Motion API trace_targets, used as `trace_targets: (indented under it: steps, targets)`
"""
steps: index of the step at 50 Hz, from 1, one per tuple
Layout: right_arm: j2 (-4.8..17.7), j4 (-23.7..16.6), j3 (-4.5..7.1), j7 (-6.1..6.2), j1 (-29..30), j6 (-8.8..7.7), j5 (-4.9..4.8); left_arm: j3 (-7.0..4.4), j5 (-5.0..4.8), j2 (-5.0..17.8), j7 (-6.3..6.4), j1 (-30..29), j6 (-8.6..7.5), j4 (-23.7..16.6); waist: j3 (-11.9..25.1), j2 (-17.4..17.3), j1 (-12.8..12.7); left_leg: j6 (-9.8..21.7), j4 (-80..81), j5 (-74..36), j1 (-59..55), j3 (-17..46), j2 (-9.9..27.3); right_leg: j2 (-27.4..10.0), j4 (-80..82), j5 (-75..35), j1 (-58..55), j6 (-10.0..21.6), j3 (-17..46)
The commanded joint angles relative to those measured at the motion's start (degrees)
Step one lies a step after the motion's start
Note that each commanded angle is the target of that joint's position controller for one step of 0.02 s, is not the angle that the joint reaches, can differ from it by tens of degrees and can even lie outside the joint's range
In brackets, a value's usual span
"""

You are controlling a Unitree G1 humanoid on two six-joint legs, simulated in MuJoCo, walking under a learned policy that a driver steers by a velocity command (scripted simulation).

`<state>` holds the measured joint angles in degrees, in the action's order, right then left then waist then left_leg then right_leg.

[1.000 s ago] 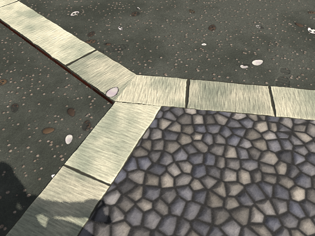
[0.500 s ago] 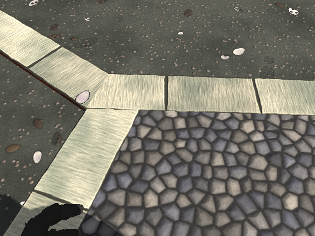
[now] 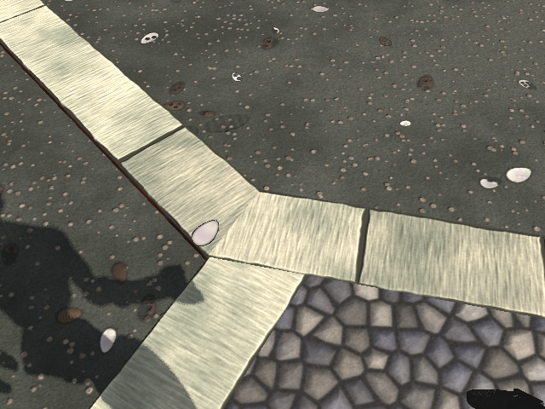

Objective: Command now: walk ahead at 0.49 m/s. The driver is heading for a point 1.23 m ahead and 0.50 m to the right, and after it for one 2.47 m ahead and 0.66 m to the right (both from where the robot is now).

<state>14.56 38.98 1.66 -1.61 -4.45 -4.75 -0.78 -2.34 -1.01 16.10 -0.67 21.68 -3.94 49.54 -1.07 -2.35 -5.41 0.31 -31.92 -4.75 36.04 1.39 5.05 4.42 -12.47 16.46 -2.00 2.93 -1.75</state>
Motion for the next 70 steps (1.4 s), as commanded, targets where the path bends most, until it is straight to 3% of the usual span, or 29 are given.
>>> trace_targets:
  steps: [1,4,5,6,7,8,10,11,15,25,28,30,31,32,33,34,35,37,41,46,51,55,56,57,58,59,61,65,70]
  targets:
    - [4.88,-6.38,1.1,-1.12,7.23,-1.44,-0.2,-2.49,-0.18,10.24,0.62,3.02,0.8,-0.95,-3.01,5.45,0.66,1.91,3.35,5.44,1.91,-0.71,-1.58,-18.8,-1.15,-24.82,-3.37,7.74,8.47]
    - [10.08,-2.72,3.66,-0.43,-8.03,-1.64,0.23,-2.22,0.07,10.47,0.92,0.76,1.49,-1.44,7.51,6.45,9.78,6.08,5.9,6.71,-23.4,-2.92,-4.57,-14.72,-19.77,-45.01,0.73,4.69,5.98]
    - [14.51,-0.85,4.88,0.39,-19.38,-1.42,1.23,-0.94,1.41,7.49,0.96,0.18,1.14,-3.46,17.38,1.04,13.92,9.93,2.32,3.45,-43.43,8.41,6.46,-11.16,-37.43,-29.25,13.94,2.71,4.24]
    - [16.93,0.41,5.42,0.18,-21.12,-1.04,1.12,1.08,0.75,0.32,0.43,8.73,0.0,-3.71,25.27,-14.07,9.6,17.95,7.0,15.7,-62.56,34.33,19.51,-1.33,-56.2,13.77,37.06,-0.66,4.13]
    - [10.7,-0.28,3.99,0.45,-21.58,-0.8,0.91,-0.59,-0.75,7.27,0.33,4.35,-0.75,-2.84,23.0,-7.42,12.88,15.58,11.34,22.43,-59.58,36.49,18.46,-3.43,-61.81,16.03,42.35,-0.37,11.02]
    - [9.05,-0.18,3.28,0.8,-17.74,-0.77,0.9,-1.61,-2.03,9.75,0.3,-1.43,-1.08,-4.99,13.7,-5.13,12.41,13.05,13.05,20.17,-51.88,26.88,16.69,-5.9,-62.35,10.88,45.21,-0.29,9.93]
    - [6.4,-0.08,2.49,0.69,-11.01,-1.06,1.18,-1.8,-0.84,8.03,0.71,-5.37,-0.67,-5.75,4.44,-0.09,8.82,11.05,17.75,11.76,-37.42,15.35,11.98,-9.78,-57.19,2.76,42.12,-1.09,8.23]
    - [6.23,0.22,2.51,0.7,-9.51,-1.58,1.65,-1.91,-0.9,6.91,0.65,-3.09,0.07,-5.53,3.81,-3.4,6.57,11.13,19.82,9.8,-32.97,12.0,11.35,-11.26,-56.12,0.35,38.25,-1.68,8.55]
    - [6.19,2.22,3.06,0.66,-6.98,-2.84,1.54,-1.85,-0.79,3.94,0.94,-3.27,2.54,-5.73,-0.36,-1.59,4.36,11.26,24.32,2.29,-26.95,1.87,9.85,-12.05,-52.02,-4.05,38.66,-3.39,8.43]
    - [11.24,6.73,4.83,2.27,-12.33,-0.3,0.1,-0.99,-0.18,2.37,-2.2,-19.69,1.72,-13.15,-4.56,0.5,9.43,8.58,22.77,-2.89,-38.28,-10.74,11.08,-10.53,-25.41,-17.02,41.5,-0.79,1.59]
    - [13.27,6.87,5.51,2.61,-11.38,1.05,-0.69,-2.02,-0.09,4.31,-2.76,-18.62,2.08,-14.66,-2.09,-1.46,6.99,6.78,14.85,-22.05,-42.6,-12.76,11.86,-6.93,-24.12,-8.86,36.7,2.17,-2.26]
    - [14.12,6.4,5.66,2.9,-9.77,2.03,-1.11,-4.26,-0.37,7.92,-2.42,-7.7,2.5,-12.58,4.44,-2.04,0.25,4.77,-1.48,-34.38,-40.42,-14.79,9.84,-1.92,-22.05,-6.52,21.61,5.28,-5.15]
    - [12.76,5.93,4.98,3.12,-9.98,1.95,-0.68,-6.33,-0.47,11.76,-1.5,2.3,2.91,-9.94,9.56,0.54,-4.48,2.36,-16.47,-25.7,-30.56,-15.44,7.34,-1.56,-19.52,-9.06,5.04,7.7,-1.57]
    - [5.15,3.04,2.66,2.68,-14.45,1.01,1.83,-7.75,-0.95,18.63,-0.45,3.9,3.06,-9.41,13.23,15.8,0.24,-1.61,-37.87,21.08,-5.26,-14.22,-1.72,-15.86,-16.74,-4.15,-14.26,16.22,26.03]
    - [5.64,1.81,1.87,1.95,-12.8,-1.36,0.75,-6.76,-0.45,17.35,-0.91,3.37,1.89,-12.11,23.11,14.28,-0.04,-2.06,-48.95,40.33,5.19,0.8,-8.49,-23.73,-5.97,5.33,-21.72,23.37,51.57]
    - [9.94,0.32,2.94,1.24,-6.51,-2.84,-1.59,-5.46,-0.03,12.86,-1.25,1.93,0.99,-11.82,17.04,8.9,-2.09,-0.62,-49.39,35.47,11.08,4.56,-4.88,-22.66,-3.44,4.15,-18.7,19.57,44.97]
    - [9.57,-0.34,2.61,1.21,-4.7,-3.67,-1.72,-4.9,-0.16,10.95,-1.24,-0.5,0.42,-11.75,10.76,6.25,-0.34,0.61,-44.8,30.35,10.88,4.01,-2.36,-20.31,-3.77,0.12,-10.95,17.2,37.01]
    - [10.02,0.74,3.21,1.99,-5.31,-3.43,0.94,-3.64,0.3,7.28,-0.96,-7.22,0.18,-13.2,5.19,2.74,4.45,0.28,-35.8,24.09,3.43,3.99,1.27,-16.03,-2.77,-12.16,3.07,14.21,26.91]
    - [7.85,0.26,2.91,1.88,-5.5,-1.25,1.79,-3.97,0.25,8.73,0.22,-7.09,-0.07,-13.49,3.29,3.66,6.17,-2.98,-26.39,19.32,-1.12,2.27,0.93,-13.07,-0.45,-23.11,12.44,14.44,20.26]
    - [5.26,-2.55,1.71,1.38,4.87,-1.24,1.33,-4.26,-0.24,9.86,1.6,-3.17,0.75,-11.96,0.97,6.44,2.29,-4.56,-5.53,1.98,-4.07,1.55,-2.92,-8.94,-1.15,-16.36,15.72,10.27,16.46]
    - [7.29,-4.39,2.31,0.19,9.35,-2.37,0.42,-4.23,-0.66,9.39,1.91,0.29,1.53,-10.2,0.51,7.6,0.92,-2.93,3.46,1.95,-6.78,3.46,-5.06,-11.3,-6.23,-11.46,10.41,8.85,23.12]
    - [10.38,-2.07,4.23,0.5,-1.22,-3.46,0.67,-3.82,-0.3,7.75,1.99,-2.13,2.14,-10.89,4.65,9.64,7.0,1.49,8.03,7.29,-22.0,2.4,-4.83,-9.35,-17.31,-18.45,9.62,5.8,25.2]
    - [13.05,-1.37,5.08,0.99,-9.35,-3.63,1.7,-2.6,0.43,4.66,1.69,-2.64,1.95,-12.01,12.25,5.42,10.72,5.15,6.31,9.62,-36.6,9.58,3.28,-6.2,-31.47,-13.95,15.89,3.75,21.31]
    - [17.75,0.22,6.23,1.1,-15.69,-2.94,2.47,-1.39,-0.66,0.72,1.7,5.22,1.45,-13.32,20.15,-11.33,8.24,14.67,9.36,18.95,-57.07,34.27,16.84,2.64,-50.9,12.12,36.35,-0.78,13.23]
    - [13.85,0.71,5.57,0.66,-16.01,-2.52,0.69,-1.84,-1.54,5.71,1.85,6.58,1.23,-12.64,18.99,-13.31,8.53,16.01,13.49,33.35,-57.31,45.7,20.19,-1.43,-60.41,17.14,45.73,-1.65,13.07]
    - [9.42,-0.22,4.41,0.92,-13.26,-2.15,0.46,-2.96,-1.42,9.81,1.84,0.71,1.48,-12.57,10.87,-6.63,10.21,13.2,14.92,34.91,-50.31,37.12,17.29,-3.99,-63.17,11.72,47.98,-2.18,12.95]
    - [7.01,-0.09,3.39,1.16,-8.64,-1.36,1.27,-3.32,-0.02,9.37,1.71,-5.94,1.79,-14.25,2.35,-1.74,8.83,10.35,16.79,21.6,-37.01,22.61,12.22,-7.43,-59.96,4.65,45.47,-2.68,10.33]
    - [6.81,1.69,3.33,1.25,-7.84,-1.96,1.0,-2.69,-0.67,4.7,0.77,-6.18,2.88,-15.35,-0.06,-4.04,6.45,10.32,21.82,10.98,-29.31,9.93,9.28,-10.5,-53.09,1.14,41.49,-2.92,7.95]
    - [10.03,3.72,4.2,1.38,-8.6,-1.74,0.89,-1.88,-0.18,3.27,-0.12,-11.49,2.56,-17.02,-0.36,-1.38,7.46,10.61,23.4,2.05,-31.23,0.48,9.17,-11.03,-39.89,-10.73,42.49,-3.52,6.55]
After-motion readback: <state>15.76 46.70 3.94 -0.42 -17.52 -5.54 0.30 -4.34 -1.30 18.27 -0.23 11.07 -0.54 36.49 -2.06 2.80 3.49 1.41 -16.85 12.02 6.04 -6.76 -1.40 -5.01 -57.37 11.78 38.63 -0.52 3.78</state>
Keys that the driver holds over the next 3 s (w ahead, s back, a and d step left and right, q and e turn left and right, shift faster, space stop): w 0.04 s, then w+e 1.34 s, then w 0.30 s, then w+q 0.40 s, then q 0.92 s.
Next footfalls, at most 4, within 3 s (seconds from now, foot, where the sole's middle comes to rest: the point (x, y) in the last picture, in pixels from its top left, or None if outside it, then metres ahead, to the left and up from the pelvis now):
0.08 left None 0.24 0.13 -0.78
0.62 right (373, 407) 0.49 -0.15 -0.78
1.12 left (348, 280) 0.83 -0.09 -0.78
1.62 right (491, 287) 0.85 -0.48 -0.78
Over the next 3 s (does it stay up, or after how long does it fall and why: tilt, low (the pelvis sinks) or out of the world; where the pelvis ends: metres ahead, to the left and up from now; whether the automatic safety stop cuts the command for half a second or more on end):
stays up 1.17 -0.60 0.00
